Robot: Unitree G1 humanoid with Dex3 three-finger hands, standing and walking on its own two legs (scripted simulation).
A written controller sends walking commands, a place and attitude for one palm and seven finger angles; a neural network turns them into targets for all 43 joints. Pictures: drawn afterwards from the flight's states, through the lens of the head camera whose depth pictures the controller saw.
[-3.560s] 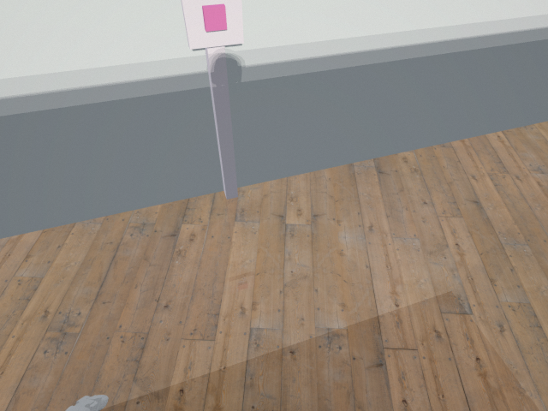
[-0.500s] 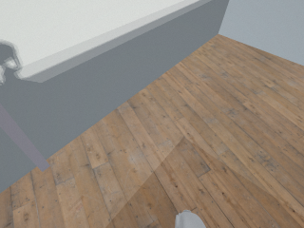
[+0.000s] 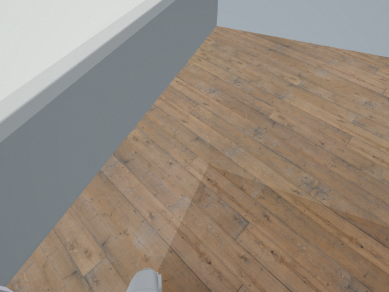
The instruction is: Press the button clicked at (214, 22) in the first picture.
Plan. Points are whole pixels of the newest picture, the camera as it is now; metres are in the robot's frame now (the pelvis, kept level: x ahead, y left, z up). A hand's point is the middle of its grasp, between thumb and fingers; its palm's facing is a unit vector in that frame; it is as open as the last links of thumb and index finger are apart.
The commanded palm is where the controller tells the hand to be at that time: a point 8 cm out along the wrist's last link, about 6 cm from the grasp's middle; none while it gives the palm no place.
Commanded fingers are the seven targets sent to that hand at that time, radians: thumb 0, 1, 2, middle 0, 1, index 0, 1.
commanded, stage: turn to face it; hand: left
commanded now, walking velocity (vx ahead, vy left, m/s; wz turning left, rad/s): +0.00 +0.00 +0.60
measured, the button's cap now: out of the picture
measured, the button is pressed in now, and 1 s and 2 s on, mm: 0 0 0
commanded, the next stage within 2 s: take the last steps up to it in 1.80 s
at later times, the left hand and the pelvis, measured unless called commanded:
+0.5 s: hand out of the picture +0.07 +0.26 -0.17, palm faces +0.27 -0.94 -0.22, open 7.4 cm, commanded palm none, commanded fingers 0.00 0.90 0.90 -0.20 -0.30 -0.20 -0.30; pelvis +0.06 +0.05 +0.00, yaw +13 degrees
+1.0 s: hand out of the picture +0.03 +0.20 -0.15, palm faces +0.52 -0.82 -0.24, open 7.4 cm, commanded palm none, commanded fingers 0.00 0.90 0.90 -0.20 -0.30 -0.20 -0.30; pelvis +0.07 +0.00 +0.00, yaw +33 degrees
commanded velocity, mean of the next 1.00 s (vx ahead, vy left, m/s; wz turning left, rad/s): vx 0.00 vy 0.00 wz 0.60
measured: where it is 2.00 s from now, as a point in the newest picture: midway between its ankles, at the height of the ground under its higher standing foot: outside the picture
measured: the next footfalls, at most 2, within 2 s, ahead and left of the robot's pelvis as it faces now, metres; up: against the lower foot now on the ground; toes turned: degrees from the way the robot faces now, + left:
left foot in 0.20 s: +0.15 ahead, +0.15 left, +0.00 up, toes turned +12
right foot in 0.70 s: +0.13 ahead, -0.11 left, +0.00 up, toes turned +20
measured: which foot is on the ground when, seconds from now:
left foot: up 0.00-0.18, down 0.20-0.68, up 0.70-1.00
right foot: down 0.00-0.22, up 0.24-0.68, down 0.70-1.00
